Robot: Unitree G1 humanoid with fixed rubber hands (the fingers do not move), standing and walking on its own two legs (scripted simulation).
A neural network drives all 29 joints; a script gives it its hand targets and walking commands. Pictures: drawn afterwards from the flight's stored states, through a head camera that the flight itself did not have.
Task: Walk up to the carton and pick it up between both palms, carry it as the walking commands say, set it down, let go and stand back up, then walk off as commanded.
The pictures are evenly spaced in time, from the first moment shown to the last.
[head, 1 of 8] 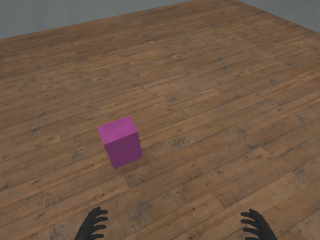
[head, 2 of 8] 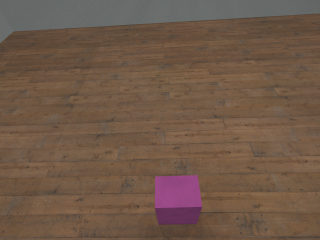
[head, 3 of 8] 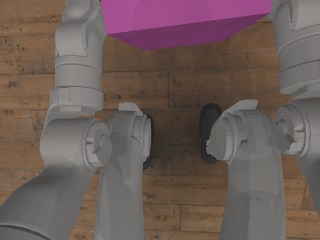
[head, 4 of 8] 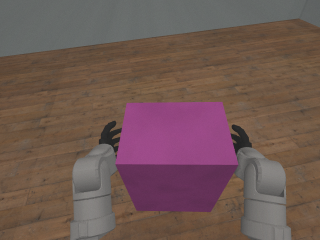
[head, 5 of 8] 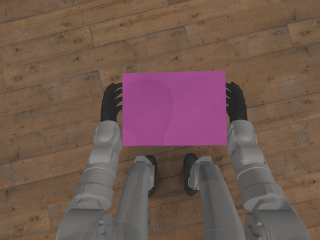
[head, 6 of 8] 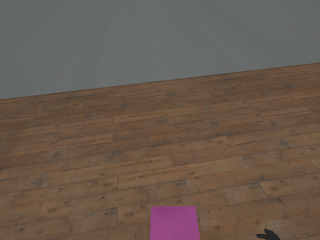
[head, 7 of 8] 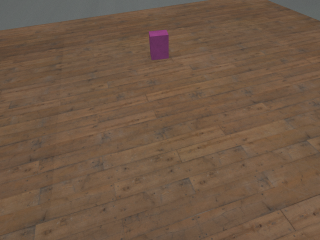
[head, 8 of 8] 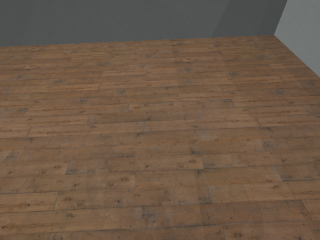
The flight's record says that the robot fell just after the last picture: no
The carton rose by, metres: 0.66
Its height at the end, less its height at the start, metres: +0.00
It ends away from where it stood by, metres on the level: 0.88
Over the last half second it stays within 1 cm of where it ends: yes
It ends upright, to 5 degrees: yes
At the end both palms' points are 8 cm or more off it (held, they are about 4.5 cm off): yes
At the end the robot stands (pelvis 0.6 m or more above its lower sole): yes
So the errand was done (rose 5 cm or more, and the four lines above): yes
